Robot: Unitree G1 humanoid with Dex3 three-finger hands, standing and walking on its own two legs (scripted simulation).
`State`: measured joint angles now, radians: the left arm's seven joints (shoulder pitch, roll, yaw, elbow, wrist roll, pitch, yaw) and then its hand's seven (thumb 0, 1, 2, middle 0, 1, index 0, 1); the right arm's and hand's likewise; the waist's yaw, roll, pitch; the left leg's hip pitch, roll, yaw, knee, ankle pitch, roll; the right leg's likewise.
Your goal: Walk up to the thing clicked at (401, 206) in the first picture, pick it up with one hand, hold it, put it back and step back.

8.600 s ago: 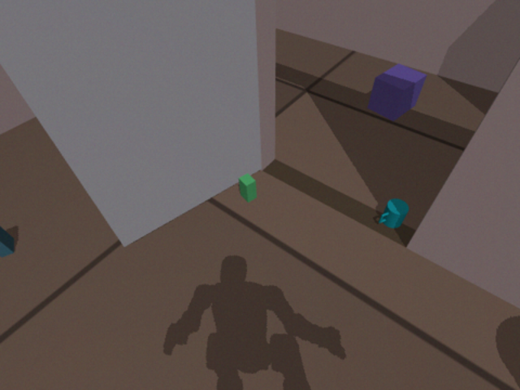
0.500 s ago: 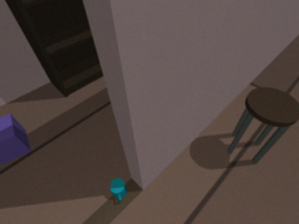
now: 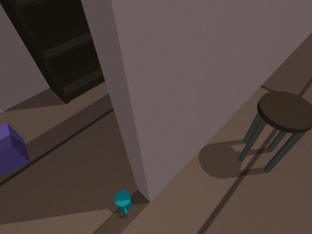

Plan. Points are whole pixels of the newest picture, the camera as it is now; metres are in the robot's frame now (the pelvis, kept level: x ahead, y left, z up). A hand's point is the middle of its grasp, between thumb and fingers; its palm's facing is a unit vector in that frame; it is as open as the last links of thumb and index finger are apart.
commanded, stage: walk up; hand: left
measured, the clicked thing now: (124, 203) +0.41 +0.26 -0.72
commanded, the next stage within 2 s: stand in 0.82 s
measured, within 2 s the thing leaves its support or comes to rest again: neither
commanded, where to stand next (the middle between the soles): +0.05 +0.01 m, yaw +2 degrees
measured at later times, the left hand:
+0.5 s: hand out of the picture +0.07 +0.26 -0.15, palm faces -0.03 -0.92 -0.39, open 7.4 cm
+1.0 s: hand out of the picture +0.06 +0.25 -0.15, palm faces -0.05 -0.93 -0.36, open 7.4 cm
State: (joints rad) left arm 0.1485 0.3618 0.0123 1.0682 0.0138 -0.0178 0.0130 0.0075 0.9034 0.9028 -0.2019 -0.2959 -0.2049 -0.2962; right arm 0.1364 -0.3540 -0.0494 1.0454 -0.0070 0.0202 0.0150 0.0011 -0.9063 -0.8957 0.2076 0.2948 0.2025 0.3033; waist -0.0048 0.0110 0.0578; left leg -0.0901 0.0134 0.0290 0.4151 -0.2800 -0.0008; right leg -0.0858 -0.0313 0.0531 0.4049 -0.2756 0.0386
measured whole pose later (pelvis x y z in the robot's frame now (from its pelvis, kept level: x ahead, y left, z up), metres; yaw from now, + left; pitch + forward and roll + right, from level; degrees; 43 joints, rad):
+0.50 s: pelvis -0.01 +0.00 +0.00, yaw -1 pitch -3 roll +0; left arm 0.15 0.36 0.01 1.06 0.02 -0.02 0.01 0.01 0.90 0.90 -0.20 -0.30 -0.21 -0.30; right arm 0.13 -0.36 -0.05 1.04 -0.01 0.03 0.02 0.00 -0.91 -0.90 0.21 0.29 0.20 0.30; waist 0.00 0.02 0.07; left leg -0.09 0.02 0.04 0.42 -0.27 -0.01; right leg -0.09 -0.02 0.06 0.42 -0.27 0.03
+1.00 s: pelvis -0.02 -0.01 +0.00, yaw -1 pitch -3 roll +0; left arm 0.12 0.35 0.00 1.08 0.01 -0.01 0.00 0.01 0.90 0.90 -0.20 -0.30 -0.20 -0.30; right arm 0.11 -0.35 -0.03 1.08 0.00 0.00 0.01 0.00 -0.91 -0.90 0.21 0.29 0.20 0.30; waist -0.01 0.01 0.08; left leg -0.08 0.02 0.04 0.35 -0.21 -0.02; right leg -0.09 -0.02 0.06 0.36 -0.21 0.03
